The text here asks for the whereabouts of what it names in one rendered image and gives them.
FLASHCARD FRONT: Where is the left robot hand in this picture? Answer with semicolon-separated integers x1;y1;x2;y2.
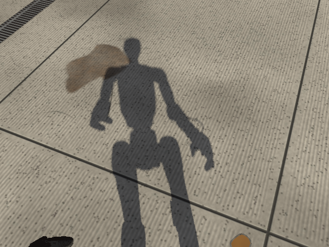
29;236;74;247

